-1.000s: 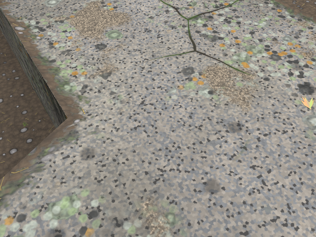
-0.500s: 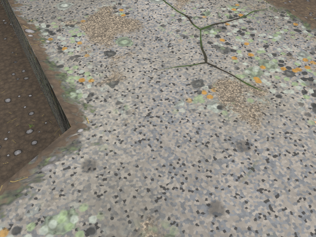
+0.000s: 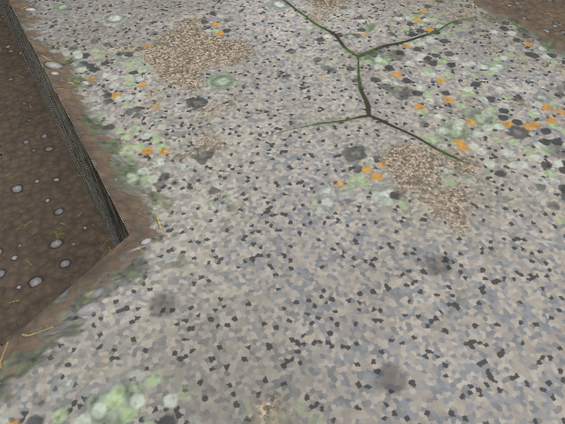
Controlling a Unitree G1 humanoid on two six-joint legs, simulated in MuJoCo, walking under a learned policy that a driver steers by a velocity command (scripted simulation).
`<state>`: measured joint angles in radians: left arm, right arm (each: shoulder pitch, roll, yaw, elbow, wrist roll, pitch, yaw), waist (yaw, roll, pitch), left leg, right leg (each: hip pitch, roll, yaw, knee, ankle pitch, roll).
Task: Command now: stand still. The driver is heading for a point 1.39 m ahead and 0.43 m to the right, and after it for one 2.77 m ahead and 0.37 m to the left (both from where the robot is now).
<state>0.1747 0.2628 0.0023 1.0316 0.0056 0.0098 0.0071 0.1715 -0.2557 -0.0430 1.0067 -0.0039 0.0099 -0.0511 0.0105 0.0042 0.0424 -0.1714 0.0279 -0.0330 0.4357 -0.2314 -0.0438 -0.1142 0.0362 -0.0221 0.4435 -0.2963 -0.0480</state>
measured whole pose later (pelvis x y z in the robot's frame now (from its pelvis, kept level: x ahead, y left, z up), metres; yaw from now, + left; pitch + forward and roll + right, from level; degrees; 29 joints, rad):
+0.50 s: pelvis +0.06 +0.05 +0.00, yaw +0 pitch +1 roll -1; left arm 0.38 0.29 0.04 1.04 -0.03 -0.04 0.02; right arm 0.15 -0.27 -0.05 1.04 0.03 -0.08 0.01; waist 0.04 -0.03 0.00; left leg -0.36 0.06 0.05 0.59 -0.26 0.00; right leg -0.03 -0.01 0.00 0.35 -0.33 -0.01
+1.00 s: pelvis +0.29 +0.07 -0.02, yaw -9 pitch +2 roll +1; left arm 0.03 0.23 0.04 0.81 -0.03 -0.06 -0.07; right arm 0.38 -0.24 -0.04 1.05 -0.01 -0.07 -0.03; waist -0.06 -0.01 0.04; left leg 0.19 -0.02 0.22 0.22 -0.42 0.01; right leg -0.60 -0.02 -0.07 0.61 -0.04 -0.10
